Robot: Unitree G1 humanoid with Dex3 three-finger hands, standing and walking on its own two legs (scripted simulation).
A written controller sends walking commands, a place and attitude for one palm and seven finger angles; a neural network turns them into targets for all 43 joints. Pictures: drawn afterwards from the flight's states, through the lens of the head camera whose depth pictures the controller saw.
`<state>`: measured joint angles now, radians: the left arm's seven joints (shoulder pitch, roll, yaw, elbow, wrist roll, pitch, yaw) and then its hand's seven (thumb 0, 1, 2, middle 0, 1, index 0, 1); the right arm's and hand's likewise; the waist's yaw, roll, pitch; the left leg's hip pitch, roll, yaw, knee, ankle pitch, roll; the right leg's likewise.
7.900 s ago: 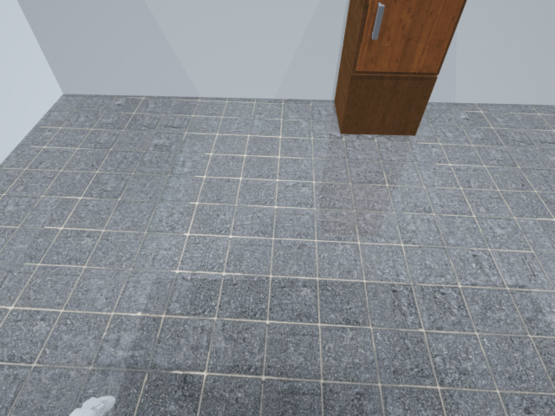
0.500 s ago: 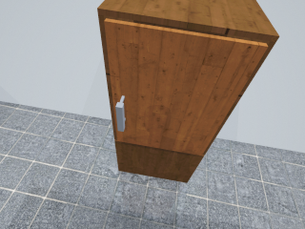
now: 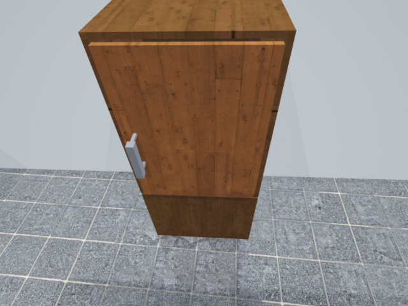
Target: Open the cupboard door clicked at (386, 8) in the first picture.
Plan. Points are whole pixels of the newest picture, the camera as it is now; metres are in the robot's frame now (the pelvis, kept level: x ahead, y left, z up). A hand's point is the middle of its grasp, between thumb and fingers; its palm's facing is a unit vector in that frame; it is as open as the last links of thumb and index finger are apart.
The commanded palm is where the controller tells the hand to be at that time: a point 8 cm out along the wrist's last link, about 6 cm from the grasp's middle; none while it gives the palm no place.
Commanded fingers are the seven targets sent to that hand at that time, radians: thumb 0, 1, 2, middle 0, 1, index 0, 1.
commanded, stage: come to a stop and stand still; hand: left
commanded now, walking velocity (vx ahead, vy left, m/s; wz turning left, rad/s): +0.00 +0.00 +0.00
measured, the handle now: (137, 156) +0.55 +0.25 -0.09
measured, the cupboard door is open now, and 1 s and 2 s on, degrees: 0 0 0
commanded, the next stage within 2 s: look again from close up in 0.44 s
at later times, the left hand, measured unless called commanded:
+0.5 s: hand out of the picture -0.03 +0.15 -0.17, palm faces +0.07 -0.98 -0.18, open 7.3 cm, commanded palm none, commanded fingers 0.00 0.90 0.90 -0.20 -0.30 -0.20 -0.30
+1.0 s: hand out of the picture +0.01 +0.18 -0.17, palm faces +0.05 -0.97 -0.22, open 7.4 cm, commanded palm none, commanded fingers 0.00 0.90 0.90 -0.20 -0.30 -0.20 -0.30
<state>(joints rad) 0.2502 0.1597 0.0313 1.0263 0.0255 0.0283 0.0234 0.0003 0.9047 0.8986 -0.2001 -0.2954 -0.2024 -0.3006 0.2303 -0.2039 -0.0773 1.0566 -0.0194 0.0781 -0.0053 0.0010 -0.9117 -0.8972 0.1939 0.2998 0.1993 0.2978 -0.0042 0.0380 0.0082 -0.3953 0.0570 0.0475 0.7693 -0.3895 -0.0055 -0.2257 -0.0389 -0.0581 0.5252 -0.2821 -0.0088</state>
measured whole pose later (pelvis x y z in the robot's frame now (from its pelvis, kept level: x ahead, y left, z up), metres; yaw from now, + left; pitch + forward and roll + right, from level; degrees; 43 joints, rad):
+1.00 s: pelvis -0.01 +0.00 +0.00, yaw +1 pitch -1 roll +1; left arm 0.26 0.15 0.00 1.10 0.01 -0.03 0.03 0.00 0.91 0.90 -0.20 -0.30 -0.20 -0.30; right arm 0.32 -0.14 0.01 1.09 -0.02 -0.02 -0.02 0.01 -0.92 -0.90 0.20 0.30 0.20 0.30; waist 0.00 0.02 0.02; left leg -0.17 0.01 0.05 0.45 -0.27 0.00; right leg -0.23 -0.05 -0.07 0.50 -0.25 0.00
